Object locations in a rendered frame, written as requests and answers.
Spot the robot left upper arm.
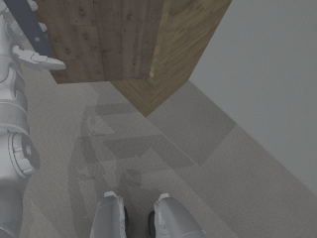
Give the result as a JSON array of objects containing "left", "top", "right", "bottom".
[{"left": 0, "top": 132, "right": 41, "bottom": 238}]

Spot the handle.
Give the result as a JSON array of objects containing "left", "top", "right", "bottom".
[{"left": 3, "top": 0, "right": 53, "bottom": 59}]

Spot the robot left hand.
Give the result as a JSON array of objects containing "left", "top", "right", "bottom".
[{"left": 0, "top": 0, "right": 66, "bottom": 72}]

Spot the robot left forearm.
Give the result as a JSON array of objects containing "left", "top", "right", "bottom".
[{"left": 0, "top": 56, "right": 30, "bottom": 138}]

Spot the cupboard door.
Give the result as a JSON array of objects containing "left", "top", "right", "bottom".
[{"left": 32, "top": 0, "right": 164, "bottom": 84}]

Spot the right robot shin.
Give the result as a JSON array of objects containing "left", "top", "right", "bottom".
[{"left": 155, "top": 193, "right": 170, "bottom": 238}]

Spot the right robot thigh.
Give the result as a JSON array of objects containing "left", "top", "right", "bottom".
[{"left": 154, "top": 196, "right": 208, "bottom": 238}]

